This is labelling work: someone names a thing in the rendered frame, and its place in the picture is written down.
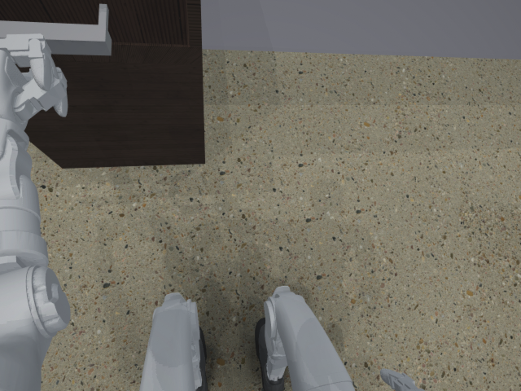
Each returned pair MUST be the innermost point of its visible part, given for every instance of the handle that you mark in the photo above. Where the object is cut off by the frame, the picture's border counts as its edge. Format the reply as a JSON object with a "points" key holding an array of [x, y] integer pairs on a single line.
{"points": [[67, 39]]}

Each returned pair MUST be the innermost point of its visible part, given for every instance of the robot left forearm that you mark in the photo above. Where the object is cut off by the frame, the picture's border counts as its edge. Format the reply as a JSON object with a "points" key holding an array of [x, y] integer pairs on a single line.
{"points": [[21, 244]]}

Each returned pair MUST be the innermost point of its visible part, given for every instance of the robot right thigh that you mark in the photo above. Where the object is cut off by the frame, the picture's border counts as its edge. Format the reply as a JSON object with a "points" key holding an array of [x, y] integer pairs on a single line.
{"points": [[312, 360]]}

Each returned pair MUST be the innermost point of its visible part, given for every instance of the left robot hand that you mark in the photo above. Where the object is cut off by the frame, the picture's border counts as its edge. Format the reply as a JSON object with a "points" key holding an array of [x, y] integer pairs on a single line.
{"points": [[41, 87]]}

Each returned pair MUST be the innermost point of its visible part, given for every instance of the right robot hand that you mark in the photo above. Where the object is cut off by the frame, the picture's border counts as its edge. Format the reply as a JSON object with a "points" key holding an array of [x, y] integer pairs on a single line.
{"points": [[398, 381]]}

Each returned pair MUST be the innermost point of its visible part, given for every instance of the robot left thigh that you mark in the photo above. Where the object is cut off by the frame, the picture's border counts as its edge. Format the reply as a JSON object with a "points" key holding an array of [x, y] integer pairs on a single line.
{"points": [[168, 362]]}

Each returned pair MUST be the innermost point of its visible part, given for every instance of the cabinet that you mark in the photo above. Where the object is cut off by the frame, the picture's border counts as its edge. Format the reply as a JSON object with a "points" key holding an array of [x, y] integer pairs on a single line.
{"points": [[142, 105]]}

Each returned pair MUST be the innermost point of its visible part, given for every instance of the robot left upper arm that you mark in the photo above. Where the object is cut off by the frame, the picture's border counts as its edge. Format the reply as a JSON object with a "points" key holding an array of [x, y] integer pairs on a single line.
{"points": [[33, 308]]}

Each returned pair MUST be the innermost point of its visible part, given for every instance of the robot thigh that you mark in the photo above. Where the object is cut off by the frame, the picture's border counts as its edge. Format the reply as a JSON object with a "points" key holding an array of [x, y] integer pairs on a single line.
{"points": [[168, 362], [312, 360]]}

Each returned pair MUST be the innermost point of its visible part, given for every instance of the drawer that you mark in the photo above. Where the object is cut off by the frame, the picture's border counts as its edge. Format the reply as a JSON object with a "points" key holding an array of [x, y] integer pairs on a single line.
{"points": [[136, 21]]}

